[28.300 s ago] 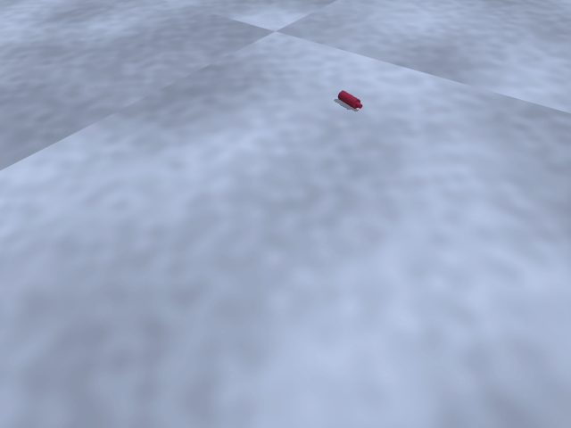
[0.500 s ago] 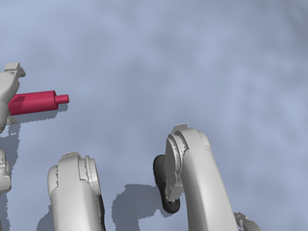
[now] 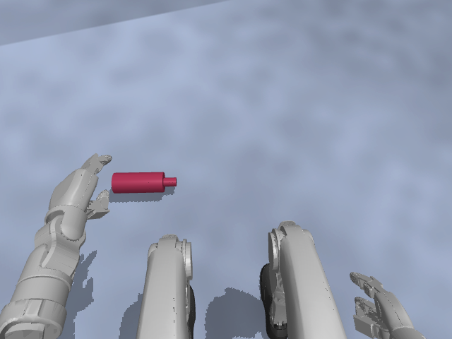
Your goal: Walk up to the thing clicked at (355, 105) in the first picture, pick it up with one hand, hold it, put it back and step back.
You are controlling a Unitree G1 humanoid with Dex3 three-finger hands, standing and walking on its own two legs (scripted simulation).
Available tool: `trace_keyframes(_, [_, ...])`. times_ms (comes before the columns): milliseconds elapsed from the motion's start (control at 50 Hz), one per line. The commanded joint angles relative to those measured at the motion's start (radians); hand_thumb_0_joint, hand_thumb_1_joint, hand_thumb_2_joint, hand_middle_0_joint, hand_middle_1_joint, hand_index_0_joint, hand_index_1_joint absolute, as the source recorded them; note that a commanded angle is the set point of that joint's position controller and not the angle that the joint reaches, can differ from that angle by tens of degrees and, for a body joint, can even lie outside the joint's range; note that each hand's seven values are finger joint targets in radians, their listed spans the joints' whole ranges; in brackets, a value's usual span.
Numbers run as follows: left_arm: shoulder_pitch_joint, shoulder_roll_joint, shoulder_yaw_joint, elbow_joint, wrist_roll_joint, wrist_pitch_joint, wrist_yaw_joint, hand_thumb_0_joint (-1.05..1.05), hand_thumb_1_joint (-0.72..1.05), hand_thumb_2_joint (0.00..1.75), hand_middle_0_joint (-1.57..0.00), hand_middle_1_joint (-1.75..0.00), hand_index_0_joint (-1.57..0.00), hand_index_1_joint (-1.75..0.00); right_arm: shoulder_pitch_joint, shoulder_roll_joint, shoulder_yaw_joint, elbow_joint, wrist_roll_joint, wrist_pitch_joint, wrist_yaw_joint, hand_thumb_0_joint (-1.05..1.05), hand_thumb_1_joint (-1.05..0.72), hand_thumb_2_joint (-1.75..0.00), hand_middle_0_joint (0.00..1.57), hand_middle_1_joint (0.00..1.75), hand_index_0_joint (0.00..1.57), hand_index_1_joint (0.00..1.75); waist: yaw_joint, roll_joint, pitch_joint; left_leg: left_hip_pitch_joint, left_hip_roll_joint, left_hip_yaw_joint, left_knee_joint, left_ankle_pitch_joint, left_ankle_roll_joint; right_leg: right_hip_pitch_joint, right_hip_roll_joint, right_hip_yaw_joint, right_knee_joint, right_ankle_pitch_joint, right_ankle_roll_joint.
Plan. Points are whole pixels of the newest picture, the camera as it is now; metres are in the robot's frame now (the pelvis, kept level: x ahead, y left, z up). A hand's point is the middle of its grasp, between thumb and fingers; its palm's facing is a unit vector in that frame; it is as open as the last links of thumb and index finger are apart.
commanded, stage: home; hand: left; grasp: from above
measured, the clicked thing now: (145, 182) +0.51 +0.23 -0.43
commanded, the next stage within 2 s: none
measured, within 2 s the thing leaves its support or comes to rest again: neither
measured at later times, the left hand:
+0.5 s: hand (77, 251) +0.27 +0.18 +0.09, palm faces +0.04 -0.96 -0.28, open 7.4 cm
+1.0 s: hand (1, 305) +0.23 +0.18 +0.21, palm faces +0.12 -0.97 -0.20, open 7.4 cm
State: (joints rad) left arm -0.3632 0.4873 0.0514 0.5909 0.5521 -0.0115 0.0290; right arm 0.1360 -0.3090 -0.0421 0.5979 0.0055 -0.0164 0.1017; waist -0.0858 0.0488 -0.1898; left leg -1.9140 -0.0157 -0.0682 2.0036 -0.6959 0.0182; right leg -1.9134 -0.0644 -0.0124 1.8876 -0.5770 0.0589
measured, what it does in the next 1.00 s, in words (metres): rises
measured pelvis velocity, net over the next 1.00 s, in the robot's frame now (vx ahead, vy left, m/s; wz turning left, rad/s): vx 0.08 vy -0.01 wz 0.05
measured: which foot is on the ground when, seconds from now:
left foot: down 0.00-1.00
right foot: down 0.00-1.00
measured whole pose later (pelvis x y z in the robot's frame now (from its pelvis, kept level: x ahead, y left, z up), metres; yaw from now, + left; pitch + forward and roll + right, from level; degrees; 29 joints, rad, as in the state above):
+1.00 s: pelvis +0.08 -0.01 +0.25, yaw +3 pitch +10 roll -3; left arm 0.50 0.21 0.03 -0.13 -0.06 0.46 0.02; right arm 0.27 -0.22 0.03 0.51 0.01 -0.24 -0.19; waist -0.03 0.05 -0.18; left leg -0.68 0.03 -0.06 1.01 -0.51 -0.01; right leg -0.69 -0.03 -0.06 0.93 -0.42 0.03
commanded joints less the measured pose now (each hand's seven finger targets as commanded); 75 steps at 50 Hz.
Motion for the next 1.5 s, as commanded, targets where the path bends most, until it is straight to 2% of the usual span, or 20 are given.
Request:
trace_keyframes(0, [-0.092,0.15,0.088,-0.298,-0.098,0.008,0.036,0.0,0.9,0.9,-0.2,-0.3,-0.2,-0.3,0.067,-0.146,-0.058,-0.097,0.019,-0.041,-0.043,0.0,-0.9,-0.9,0.2,0.3,0.2,0.3,-0.009,0.098,-0.519,0.463,-0.002,-0.001,-0.402,0.089,0.005,0.432,0.038,-0.046,-0.261,0.076,-0.088])
trace_keyframes(20, [-0.067,0.116,0.074,-0.34,-0.129,0.02,0.036,0.0,0.9,0.9,-0.2,-0.3,-0.2,-0.3,0.055,-0.142,-0.058,-0.104,0.021,-0.048,-0.05,0.0,-0.9,-0.9,0.2,0.3,0.2,0.3,-0.013,0.098,-0.508,0.49,0.001,-0.005,-0.429,0.086,0.004,0.451,0.036,-0.044,-0.286,0.076,-0.087])
trace_keyframes(100, [0.042,0.091,0.081,-0.46,-0.219,0.089,0.038,0.0,0.9,0.9,-0.2,-0.3,-0.2,-0.3,0.007,-0.138,-0.053,-0.138,0.032,-0.065,-0.086,0.0,-0.9,-0.9,0.2,0.3,0.2,0.3,0.005,0.123,-0.524,0.627,0.009,-0.034,-0.536,0.067,-0.005,0.516,0.034,-0.044,-0.353,0.07,-0.082])
trace_keyframes(160, [0.165,0.024,0.054,-0.501,-0.316,0.153,0.038,0.0,0.9,0.9,-0.2,-0.3,-0.2,-0.3,-0.013,-0.12,-0.04,-0.157,0.035,-0.077,-0.114,0.0,-0.9,-0.9,0.2,0.3,0.2,0.3,-0.008,0.075,-0.478,0.683,0.01,-0.032,-0.594,0.069,-0.005,0.594,0.036,-0.039,-0.438,0.065,-0.076])
trace_keyframes(260, [0.296,-0.007,0.054,-0.615,-0.447,0.233,0.049,0.0,0.9,0.9,-0.2,-0.3,-0.2,-0.3,-0.016,-0.084,-0.014,-0.185,0.04,-0.104,-0.157,0.0,-0.9,-0.9,0.2,0.3,0.2,0.3,-0.012,0.036,-0.41,0.763,0.009,-0.019,-0.693,0.076,0.002,0.749,0.042,-0.022,-0.584,0.057,-0.071])
trace_keyframes(380, [0.467,-0.073,0.067,-0.677,-0.541,0.311,0.071,0.0,0.9,0.9,-0.2,-0.3,-0.2,-0.3,0.03,-0.047,0.022,-0.188,0.045,-0.143,-0.213,0.0,-0.9,-0.9,0.2,0.3,0.2,0.3,0.004,0.013,-0.355,0.926,0.014,-0.023,-0.819,0.219,-0.003,0.947,0.049,-0.019,-0.728,0.167,-0.071])
trace_keyframes(440, [0.521,-0.099,0.078,-0.72,-0.576,0.339,0.071,0.0,0.9,0.9,-0.2,-0.3,-0.2,-0.3,0.058,-0.038,0.033,-0.193,0.041,-0.163,-0.246,0.0,-0.9,-0.9,0.2,0.3,0.2,0.3,0.006,0.023,-0.334,1.014,0.016,-0.014,-0.881,0.294,-0.007,1.036,0.054,-0.021,-0.8,0.226,-0.071])
trace_keyframes(500, [0.601,-0.138,0.061,-0.745,-0.6,0.366,0.066,0.0,0.9,0.9,-0.2,-0.3,-0.2,-0.3,0.077,-0.029,0.042,-0.197,0.037,-0.183,-0.269,0.0,-0.9,-0.9,0.2,0.3,0.2,0.3,0.008,0.019,-0.259,1.075,0.015,-0.014,-0.96,0.309,-0.01,1.107,0.058,-0.028,-0.876,0.24,-0.068])
trace_keyframes(520, [0.631,-0.138,0.077,-0.759,-0.609,0.375,0.065,0.0,0.9,0.9,-0.2,-0.3,-0.2,-0.3,0.087,-0.032,0.042,-0.201,0.035,-0.189,-0.275,0.0,-0.9,-0.9,0.2,0.3,0.2,0.3,0.022,0.031,-0.249,1.108,0.016,-0.015,-0.986,0.32,-0.013,1.129,0.058,-0.031,-0.894,0.248,-0.068])
trace_keyframes(600, [0.736,-0.16,0.063,-0.839,-0.623,0.406,0.055,0.0,0.9,0.9,-0.2,-0.3,-0.2,-0.3,0.11,-0.019,0.045,-0.225,0.03,-0.211,-0.293,0.0,-0.9,-0.9,0.2,0.3,0.2,0.3,0.035,0.026,-0.201,1.189,0.012,0.001,-1.058,0.394,-0.014,1.24,0.067,-0.044,-0.985,0.309,-0.064])
trace_keyframes(640, [0.788,-0.167,0.051,-0.857,-0.623,0.42,0.049,0.0,0.9,0.9,-0.2,-0.3,-0.2,-0.3,0.11,-0.017,0.048,-0.231,0.027,-0.222,-0.299,0.0,-0.9,-0.9,0.2,0.3,0.2,0.3,0.042,0.007,-0.151,1.203,0.011,0.005,-1.091,0.378,-0.01,1.268,0.07,-0.05,-1.024,0.296,-0.062])
trace_keyframes(820, [0.849,-0.173,0.038,-0.924,-0.616,0.436,0.01,0.0,0.9,0.9,-0.2,-0.3,-0.2,-0.3,0.1,-0.027,0.032,-0.237,0.013,-0.264,-0.302,0.0,-0.9,-0.9,0.2,0.3,0.2,0.3,0.033,-0.019,-0.036,1.249,0.007,0.022,-1.163,0.377,-0.003,1.312,0.078,-0.072,-1.107,0.278,-0.057])
trace_keyframes(880, [0.83,-0.175,0.032,-0.91,-0.611,0.431,-0.001,0.0,0.9,0.9,-0.2,-0.3,-0.2,-0.3,0.101,-0.032,0.027,-0.227,0.009,-0.277,-0.302,0.0,-0.9,-0.9,0.2,0.3,0.2,0.3,0.023,-0.027,-0.034,1.27,0.007,0.027,-1.163,0.399,-0.005,1.31,0.077,-0.073,-1.103,0.292,-0.058])
trace_keyframes(1000, [0.815,-0.158,0.051,-0.912,-0.602,0.414,-0.007,0.0,0.9,0.9,-0.2,-0.3,-0.2,-0.3,0.084,-0.033,0.024,-0.216,0.002,-0.293,-0.3,0.0,-0.9,-0.9,0.2,0.3,0.2,0.3,0.036,-0.015,-0.054,1.285,0.004,0.032,-1.159,0.404,-0.005,1.337,0.071,-0.065,-1.104,0.306,-0.054])
trace_keyframes(1100, [0.826,-0.16,0.043,-0.909,-0.598,0.413,-0.004,0.0,0.9,0.9,-0.2,-0.3,-0.2,-0.3,0.072,-0.035,0.027,-0.208,0.0,-0.293,-0.297,0.0,-0.9,-0.9,0.2,0.3,0.2,0.3,0.051,-0.005,-0.059,1.298,0.009,0.019,-1.175,0.427,-0.012,1.347,0.076,-0.073,-1.096,0.314,-0.058])
trace_keyframes(1140, [0.821,-0.159,0.043,-0.915,-0.598,0.409,-0.004,0.0,0.9,0.9,-0.2,-0.3,-0.2,-0.3,0.078,-0.036,0.025,-0.204,-0.001,-0.294,-0.297,0.0,-0.9,-0.9,0.2,0.3,0.2,0.3,0.043,0.026,-0.08,1.312,0.012,0.015,-1.177,0.454,-0.016,1.35,0.077,-0.072,-1.083,0.331,-0.063])
trace_keyframes(1180, [0.825,-0.165,0.037,-0.902,-0.599,0.409,-0.003,0.0,0.9,0.9,-0.2,-0.3,-0.2,-0.3,0.069,-0.036,0.028,-0.202,-0.001,-0.29,-0.296,0.0,-0.9,-0.9,0.2,0.3,0.2,0.3,0.051,0.007,-0.041,1.298,0.016,0.011,-1.188,0.422,-0.015,1.336,0.078,-0.077,-1.09,0.304,-0.06])
trace_keyframes(1240, [0.828,-0.166,0.042,-0.898,-0.6,0.408,-0.001,0.0,0.9,0.9,-0.2,-0.3,-0.2,-0.3,0.071,-0.034,0.027,-0.203,-0.002,-0.292,-0.296,0.0,-0.9,-0.9,0.2,0.3,0.2,0.3,0.049,-0.008,-0.054,1.291,0.013,0.014,-1.184,0.397,-0.012,1.348,0.077,-0.074,-1.099,0.289,-0.058])
trace_keyframes(1320, [0.836,-0.162,0.042,-0.9,-0.602,0.408,-0.003,0.0,0.9,0.9,-0.2,-0.3,-0.2,-0.3,0.077,-0.036,0.024,-0.203,-0.001,-0.292,-0.297,0.0,-0.9,-0.9,0.2,0.3,0.2,0.3,0.049,-0.002,-0.068,1.3,0.014,0.017,-1.177,0.45,-0.015,1.355,0.078,-0.073,-1.088,0.328,-0.06])
trace_keyframes(1480, [0.832,-0.164,0.043,-0.89,-0.601,0.409,-0.002,0.0,0.9,0.9,-0.2,-0.3,-0.2,-0.3,0.073,-0.034,0.025,-0.204,-0.001,-0.296,-0.299,0.0,-0.9,-0.9,0.2,0.3,0.2,0.3,0.053,-0.026,-0.031,1.272,0.013,0.019,-1.187,0.357,-0.009,1.345,0.076,-0.069,-1.11,0.26,-0.055])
